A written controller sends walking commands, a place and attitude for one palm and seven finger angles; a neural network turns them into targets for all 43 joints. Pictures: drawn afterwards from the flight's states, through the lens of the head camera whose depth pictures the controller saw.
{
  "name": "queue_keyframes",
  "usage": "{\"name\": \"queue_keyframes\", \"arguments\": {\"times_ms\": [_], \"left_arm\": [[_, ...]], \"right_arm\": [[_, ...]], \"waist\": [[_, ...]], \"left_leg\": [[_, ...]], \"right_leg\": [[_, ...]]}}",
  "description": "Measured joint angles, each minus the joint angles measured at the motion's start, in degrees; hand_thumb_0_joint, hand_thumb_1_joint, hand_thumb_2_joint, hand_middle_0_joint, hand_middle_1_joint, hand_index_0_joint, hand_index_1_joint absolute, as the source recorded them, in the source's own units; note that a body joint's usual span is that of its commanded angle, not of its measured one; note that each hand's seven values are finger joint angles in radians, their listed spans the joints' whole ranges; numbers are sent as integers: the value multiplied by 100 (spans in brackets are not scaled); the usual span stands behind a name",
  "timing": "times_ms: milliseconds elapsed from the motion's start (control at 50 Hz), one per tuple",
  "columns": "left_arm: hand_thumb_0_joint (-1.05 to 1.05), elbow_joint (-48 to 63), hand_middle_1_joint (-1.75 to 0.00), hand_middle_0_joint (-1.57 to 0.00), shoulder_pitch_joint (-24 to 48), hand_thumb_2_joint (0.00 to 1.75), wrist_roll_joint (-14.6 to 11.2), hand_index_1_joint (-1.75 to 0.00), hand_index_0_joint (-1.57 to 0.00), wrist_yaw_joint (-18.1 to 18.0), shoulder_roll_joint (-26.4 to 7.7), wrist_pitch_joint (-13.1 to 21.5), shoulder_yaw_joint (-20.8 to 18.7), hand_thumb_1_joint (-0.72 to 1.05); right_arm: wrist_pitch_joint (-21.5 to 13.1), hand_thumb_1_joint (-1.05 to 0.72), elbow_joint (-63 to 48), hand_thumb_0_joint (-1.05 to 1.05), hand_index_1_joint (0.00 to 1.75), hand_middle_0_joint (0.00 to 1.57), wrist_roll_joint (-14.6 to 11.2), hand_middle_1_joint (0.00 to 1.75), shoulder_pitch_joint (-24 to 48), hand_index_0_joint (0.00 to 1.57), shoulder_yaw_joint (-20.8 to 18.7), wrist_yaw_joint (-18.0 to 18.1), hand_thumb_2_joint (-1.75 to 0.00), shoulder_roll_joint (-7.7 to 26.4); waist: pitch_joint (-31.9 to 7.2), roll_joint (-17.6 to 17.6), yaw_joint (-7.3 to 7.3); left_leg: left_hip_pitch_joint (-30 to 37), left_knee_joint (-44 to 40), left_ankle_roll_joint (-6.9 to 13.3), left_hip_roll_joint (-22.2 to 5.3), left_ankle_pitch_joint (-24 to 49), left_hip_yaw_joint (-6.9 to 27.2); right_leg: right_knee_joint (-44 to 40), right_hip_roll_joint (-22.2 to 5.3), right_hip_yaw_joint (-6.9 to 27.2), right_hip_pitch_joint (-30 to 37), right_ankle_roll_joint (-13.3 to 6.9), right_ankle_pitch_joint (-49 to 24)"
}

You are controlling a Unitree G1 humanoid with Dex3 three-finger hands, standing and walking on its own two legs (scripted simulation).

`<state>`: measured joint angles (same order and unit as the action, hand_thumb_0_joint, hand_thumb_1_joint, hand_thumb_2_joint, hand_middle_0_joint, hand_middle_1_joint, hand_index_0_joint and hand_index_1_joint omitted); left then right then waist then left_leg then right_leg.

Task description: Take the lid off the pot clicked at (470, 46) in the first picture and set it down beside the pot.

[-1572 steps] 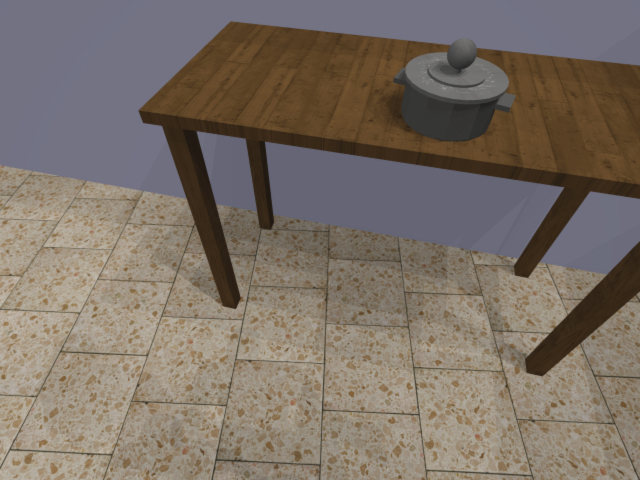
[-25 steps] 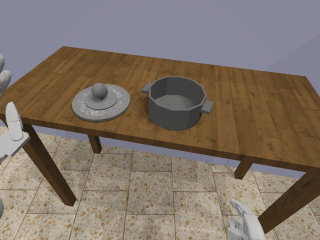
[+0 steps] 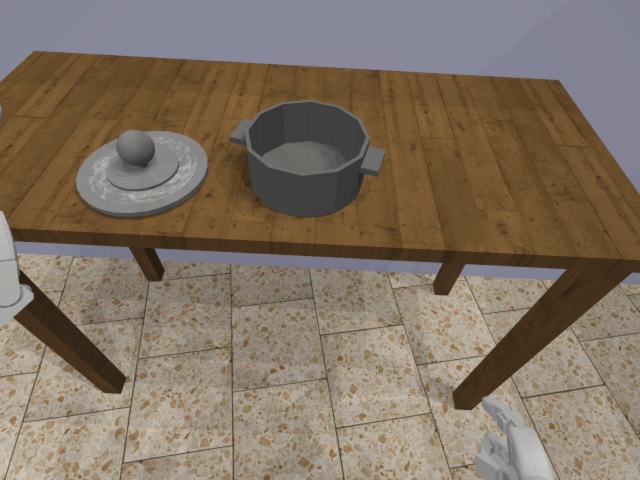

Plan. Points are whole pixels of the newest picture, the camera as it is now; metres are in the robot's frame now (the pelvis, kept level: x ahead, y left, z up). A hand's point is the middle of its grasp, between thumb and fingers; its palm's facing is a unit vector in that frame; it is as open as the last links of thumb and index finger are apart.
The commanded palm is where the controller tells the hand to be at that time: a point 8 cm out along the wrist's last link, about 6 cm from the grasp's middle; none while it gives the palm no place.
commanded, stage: step back with the hand held close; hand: left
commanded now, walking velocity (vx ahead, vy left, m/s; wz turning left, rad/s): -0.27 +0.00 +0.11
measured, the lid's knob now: (135, 147) +0.53 +0.31 +0.10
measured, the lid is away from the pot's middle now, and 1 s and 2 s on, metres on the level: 0.26 0.26 0.26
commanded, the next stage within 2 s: stop stepping back and stand still in 0.64 s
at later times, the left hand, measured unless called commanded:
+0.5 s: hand out of the picture +0.08 +0.27 +0.26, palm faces +0.54 -0.74 -0.41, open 7.4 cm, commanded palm +0.02 +0.30 +0.27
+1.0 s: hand out of the picture -0.06 +0.29 +0.27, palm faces +0.46 -0.83 -0.30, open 7.4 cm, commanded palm -0.07 +0.34 +0.27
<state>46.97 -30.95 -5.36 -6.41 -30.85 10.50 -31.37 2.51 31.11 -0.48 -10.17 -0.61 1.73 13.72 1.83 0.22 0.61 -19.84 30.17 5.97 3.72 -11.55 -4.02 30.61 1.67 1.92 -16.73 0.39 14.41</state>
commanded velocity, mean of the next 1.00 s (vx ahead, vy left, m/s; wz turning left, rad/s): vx -0.18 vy -0.03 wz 0.05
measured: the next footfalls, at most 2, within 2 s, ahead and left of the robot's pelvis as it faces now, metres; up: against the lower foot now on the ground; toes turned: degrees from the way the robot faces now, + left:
right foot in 0.58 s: -0.14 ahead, -0.13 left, +0.00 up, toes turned +3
left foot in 0.98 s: -0.07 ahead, +0.11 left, +0.00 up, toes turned -4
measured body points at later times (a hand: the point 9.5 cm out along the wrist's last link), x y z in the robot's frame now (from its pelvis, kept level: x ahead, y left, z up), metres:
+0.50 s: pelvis -0.09 +0.02 +0.00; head -0.08 +0.05 +0.45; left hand +0.05 +0.30 +0.28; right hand +0.09 -0.20 -0.07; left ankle +0.01 +0.08 -0.73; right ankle -0.13 -0.13 -0.71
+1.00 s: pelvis -0.22 +0.07 -0.03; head -0.24 +0.14 +0.42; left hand -0.09 +0.33 +0.28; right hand -0.09 -0.21 -0.07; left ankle -0.12 +0.11 -0.74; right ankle -0.19 -0.15 -0.72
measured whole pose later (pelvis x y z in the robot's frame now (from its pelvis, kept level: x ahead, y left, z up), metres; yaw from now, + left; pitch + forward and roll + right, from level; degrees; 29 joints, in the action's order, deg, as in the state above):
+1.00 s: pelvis -0.22 +0.07 -0.03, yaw -4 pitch -1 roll -7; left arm 53.8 -24.3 -3.7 -9.2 -30.0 13.4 -32.1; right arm -0.5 34.9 0.1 -15.3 -1.2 3.5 13.2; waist -3.0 2.2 -1.0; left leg -29.0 45.4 1.1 -1.1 -19.0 1.3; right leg 40.0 -3.8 -4.7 -21.1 0.4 22.6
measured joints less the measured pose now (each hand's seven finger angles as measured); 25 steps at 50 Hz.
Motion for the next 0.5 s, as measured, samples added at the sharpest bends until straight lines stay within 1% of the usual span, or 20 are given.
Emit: {"name": "queue_keyframes", "arguments": {"times_ms": [60, 100, 160, 200, 220, 240, 260, 280, 320, 340, 380, 420, 440, 460, 500], "left_arm": [[2, 21, -31, -22, 52, 90, -4, -31, -22, -62, -148, 128, -150, 89], [2, -37, -31, -22, 87, 90, -26, -31, -22, -122, -161, 216, -219, 89], [1, -164, -31, -22, 167, 90, -40, -31, -22, -209, -91, 322, -196, 89], [1, -227, -31, -22, 183, 90, -23, -31, -22, -260, -2, 351, -156, 89], [1, -248, -31, -22, 192, 90, -6, -31, -22, -283, 46, 346, -129, 89], [1, -268, -31, -21, 227, 90, 15, -31, -22, -303, 89, 334, -94, 89], [1, -286, -31, -21, 288, 90, 35, -31, -22, -318, 133, 320, -47, 89], [1, -295, -31, -21, 342, 90, 54, -31, -22, -332, 178, 306, -10, 89], [1, -297, -31, -21, 360, 90, 79, -31, -22, -350, 238, 316, -3, 89], [1, -291, -31, -21, 346, 90, 104, -30, -22, -348, 258, 332, -23, 89], [1, -281, -31, -21, 363, 90, 171, -30, -22, -335, 274, 352, -51, 89], [2, -253, -31, -21, 441, 90, 197, -30, -22, -321, 277, 372, -50, 89], [2, -224, -31, -21, 476, 90, 198, -30, -22, -319, 279, 386, -60, 89], [2, -188, -31, -21, 496, 90, 192, -30, -22, -320, 279, 407, -83, 89], [2, -122, -31, -21, 507, 90, 166, -30, -21, -331, 262, 464, -146, 89]], "right_arm": [[67, -91, 50, 2, 30, 20, -58, 30, -65, 20, -14, 20, -90, -19], [95, -91, 98, 2, 30, 20, -97, 30, -115, 20, -29, 38, -90, -29], [89, -91, 180, 2, 30, 20, -147, 30, -242, 20, -74, 80, -90, -49], [68, -91, 236, 2, 30, 20, -146, 30, -337, 20, -90, 123, -90, -53], [51, -91, 254, 2, 30, 20, -146, 30, -381, 20, -90, 146, -90, -52], [25, -91, 270, 2, 30, 20, -142, 30, -411, 20, -88, 175, -90, -51], [-8, -91, 284, 2, 30, 20, -134, 30, -422, 20, -83, 207, -90, -46], [-47, -91, 305, 2, 30, 20, -122, 30, -410, 20, -73, 241, -90, -43], [-130, -91, 303, 2, 30, 20, -102, 30, -365, 20, -45, 279, -90, -54], [-181, -91, 274, 2, 30, 20, -75, 30, -341, 20, -28, 284, -90, -65], [-309, -91, 215, 2, 30, 20, 2, 30, -312, 20, -4, 284, -90, -105], [-439, -91, 214, 2, 30, 20, 63, 30, -291, 20, 7, 250, -90, -170], [-486, -91, 229, 2, 30, 20, 83, 30, -271, 20, 15, 216, -90, -208], [-519, -91, 249, 2, 30, 20, 97, 30, -239, 20, 27, 176, -90, -249], [-560, -91, 278, 2, 30, 20, 118, 30, -144, 20, 66, 102, -90, -335]], "waist": [[-2, -61, 55], [-38, -114, 105], [-109, -109, 180], [-193, -65, 189], [-234, -36, 196], [-252, 1, 226], [-227, 42, 248], [-183, 90, 230], [-128, 164, 146], [-109, 170, 111], [-88, 125, 88], [-130, 46, 56], [-166, 15, 25], [-207, -4, -14], [-281, -2, -99]], "left_leg": [[-209, 224, -73, -112, -3, 114], [-347, 411, -176, -191, -72, 196], [-512, 884, -410, -240, -748, 315], [-473, 1133, -478, -295, -1031, 418], [-380, 1077, -489, -340, -1024, 459], [-313, 911, -477, -380, -805, 435], [-295, 773, -451, -378, -406, 377], [-287, 718, -372, -339, -206, 339], [-305, 663, -216, -291, -143, 245], [-333, 645, -168, -289, -134, 208], [-421, 590, -111, -291, -51, 216], [-533, 461, -92, -302, 125, 282], [-591, 382, -88, -313, 217, 305], [-650, 298, -87, -327, 307, 310], [-778, 143, -93, -359, 482, 270]], "right_leg": [[15, 109, -126, -91, -67, -30], [-15, 183, -213, -118, -115, -90], [-25, 193, -316, -126, -144, -148], [-7, 171, -327, -159, -128, -177], [15, 150, -329, -186, -110, -187], [52, 107, -347, -220, -83, -191], [88, 49, -375, -237, -49, -195], [111, -3, -368, -252, -13, -214], [147, -56, -294, -334, 16, -248], [228, -53, -255, -409, 1, -102], [681, 30, -134, -533, -16, 314], [1191, 143, -48, -547, -33, 653], [1303, 180, -32, -489, -46, 800], [1283, 194, -35, -387, -60, 926], [940, 170, -61, -96, -90, 1062]]}}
